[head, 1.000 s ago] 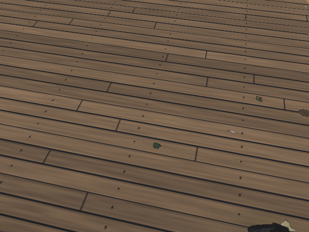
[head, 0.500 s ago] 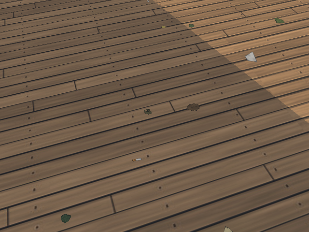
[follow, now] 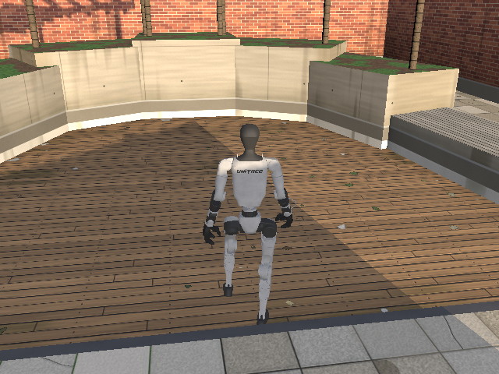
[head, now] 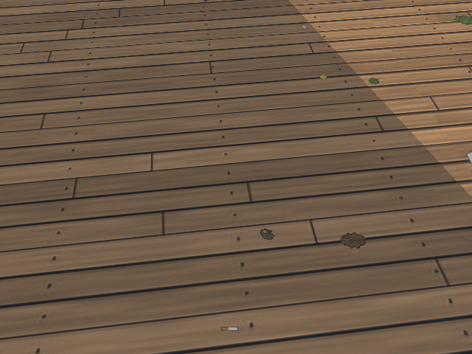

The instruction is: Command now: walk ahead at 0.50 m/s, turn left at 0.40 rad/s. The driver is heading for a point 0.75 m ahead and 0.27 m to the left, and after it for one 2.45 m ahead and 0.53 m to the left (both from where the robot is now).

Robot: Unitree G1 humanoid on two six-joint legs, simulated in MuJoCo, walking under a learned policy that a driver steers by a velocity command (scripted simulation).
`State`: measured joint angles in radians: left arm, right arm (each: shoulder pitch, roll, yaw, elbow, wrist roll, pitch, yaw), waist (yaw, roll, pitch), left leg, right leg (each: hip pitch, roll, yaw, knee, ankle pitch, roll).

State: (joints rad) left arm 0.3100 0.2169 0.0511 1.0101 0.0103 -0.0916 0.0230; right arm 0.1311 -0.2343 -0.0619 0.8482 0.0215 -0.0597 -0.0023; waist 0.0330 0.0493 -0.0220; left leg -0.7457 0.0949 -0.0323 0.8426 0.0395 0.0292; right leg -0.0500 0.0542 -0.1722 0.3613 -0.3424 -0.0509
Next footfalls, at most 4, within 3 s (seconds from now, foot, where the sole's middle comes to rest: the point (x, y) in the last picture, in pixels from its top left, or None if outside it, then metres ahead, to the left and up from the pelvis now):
0.16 left None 0.27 0.12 -0.77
0.60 right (253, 345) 0.55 0.01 -0.77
1.08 left None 0.35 0.20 -0.77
1.62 right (230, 327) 0.59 0.08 -0.77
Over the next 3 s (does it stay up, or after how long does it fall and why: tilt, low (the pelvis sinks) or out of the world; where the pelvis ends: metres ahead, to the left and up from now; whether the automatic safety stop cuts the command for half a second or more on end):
stays up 0.78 0.24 0.00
